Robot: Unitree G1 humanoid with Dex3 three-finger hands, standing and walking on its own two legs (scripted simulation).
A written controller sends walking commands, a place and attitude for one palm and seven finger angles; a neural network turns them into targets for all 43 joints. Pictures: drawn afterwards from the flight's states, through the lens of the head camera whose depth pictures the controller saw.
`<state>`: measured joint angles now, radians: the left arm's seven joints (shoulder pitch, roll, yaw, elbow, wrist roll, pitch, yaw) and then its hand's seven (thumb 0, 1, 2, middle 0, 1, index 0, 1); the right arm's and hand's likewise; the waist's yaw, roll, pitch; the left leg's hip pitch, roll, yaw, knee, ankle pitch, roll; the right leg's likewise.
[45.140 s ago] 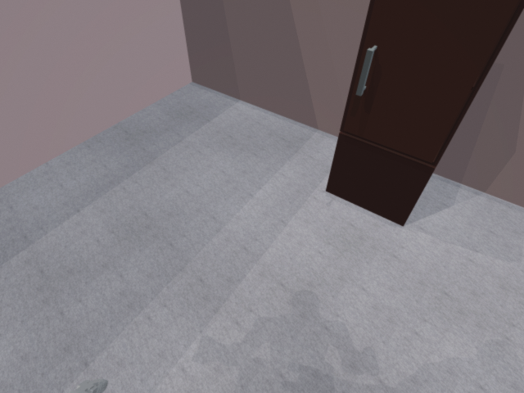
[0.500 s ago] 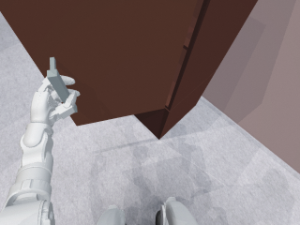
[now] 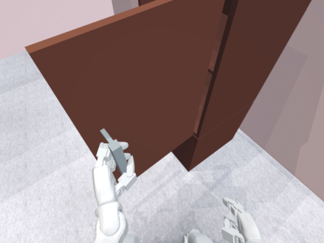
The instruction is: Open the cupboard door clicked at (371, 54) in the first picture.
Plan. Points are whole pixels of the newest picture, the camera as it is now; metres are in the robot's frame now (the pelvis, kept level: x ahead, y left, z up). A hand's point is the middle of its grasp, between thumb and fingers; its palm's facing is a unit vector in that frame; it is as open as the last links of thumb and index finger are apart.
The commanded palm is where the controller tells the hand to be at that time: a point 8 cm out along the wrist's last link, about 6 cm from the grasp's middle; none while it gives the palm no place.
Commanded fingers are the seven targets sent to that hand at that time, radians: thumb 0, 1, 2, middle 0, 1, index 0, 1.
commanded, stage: open thumb and fingers to let go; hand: left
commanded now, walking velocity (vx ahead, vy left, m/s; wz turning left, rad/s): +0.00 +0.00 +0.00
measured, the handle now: (116, 156) +0.32 +0.13 +0.02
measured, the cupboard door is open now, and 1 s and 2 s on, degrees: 93 94 97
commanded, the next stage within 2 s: slide the hand sideways off the handle in 0.92 s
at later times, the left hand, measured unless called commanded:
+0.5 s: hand (137, 177) +0.27 +0.07 +0.04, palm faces +0.36 -0.93 -0.01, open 10.1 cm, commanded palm +0.22 +0.12 +0.03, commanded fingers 0.00 -0.50 0.30 -0.30 -1.20 -0.30 -1.20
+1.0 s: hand (133, 176) +0.27 +0.08 +0.03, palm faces +0.31 -0.95 +0.00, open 15.5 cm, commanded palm +0.22 +0.13 +0.03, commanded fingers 0.00 -0.50 0.30 -0.15 -0.30 -0.15 -0.30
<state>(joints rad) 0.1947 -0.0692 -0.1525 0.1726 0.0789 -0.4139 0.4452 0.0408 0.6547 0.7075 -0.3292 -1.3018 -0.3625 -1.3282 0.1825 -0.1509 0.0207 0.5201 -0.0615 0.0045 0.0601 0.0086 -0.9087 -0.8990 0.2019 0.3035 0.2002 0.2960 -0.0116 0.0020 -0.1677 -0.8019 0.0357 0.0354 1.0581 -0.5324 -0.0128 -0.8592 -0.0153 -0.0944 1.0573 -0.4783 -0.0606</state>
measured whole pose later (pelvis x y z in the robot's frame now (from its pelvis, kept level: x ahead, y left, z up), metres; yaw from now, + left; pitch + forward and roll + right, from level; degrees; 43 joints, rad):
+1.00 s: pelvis -0.02 +0.01 -0.01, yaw +1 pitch +15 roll +0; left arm 0.08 -0.09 -0.22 0.25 0.12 -0.42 0.53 -0.01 -0.49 0.30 -0.24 -0.55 -0.24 -0.54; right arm 0.19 -0.18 0.01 0.57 -0.07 -0.07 0.02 0.01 -0.91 -0.90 0.20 0.30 0.20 0.30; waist 0.00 0.01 -0.16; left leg -0.88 0.01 0.01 1.13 -0.52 0.00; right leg -0.91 -0.04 -0.11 1.11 -0.47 -0.05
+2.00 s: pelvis -0.01 +0.02 -0.03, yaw +1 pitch +17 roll -1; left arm 0.57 0.16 -0.10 -0.24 -0.09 -0.40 -0.09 -0.01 -0.49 0.30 -0.15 -0.30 -0.15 -0.30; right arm 0.24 -0.22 0.01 0.39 0.00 -0.06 0.00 0.01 -0.91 -0.90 0.20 0.30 0.20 0.30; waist 0.01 0.02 -0.17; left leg -0.95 0.01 0.01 1.26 -0.61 0.02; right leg -0.98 -0.04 -0.11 1.22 -0.54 -0.03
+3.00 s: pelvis +0.01 +0.03 +0.04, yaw +0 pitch +6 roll -2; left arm 0.69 0.32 0.14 -0.45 -0.08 -0.05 0.05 -0.01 -0.28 0.39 -0.16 -0.31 -0.16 -0.30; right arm 0.28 -0.22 0.03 0.45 0.03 -0.10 -0.11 0.01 -0.91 -0.90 0.20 0.30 0.20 0.30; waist 0.03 0.06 -0.14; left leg -0.49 0.02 0.01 0.88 -0.49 0.03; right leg -0.51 -0.01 -0.10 0.81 -0.40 -0.01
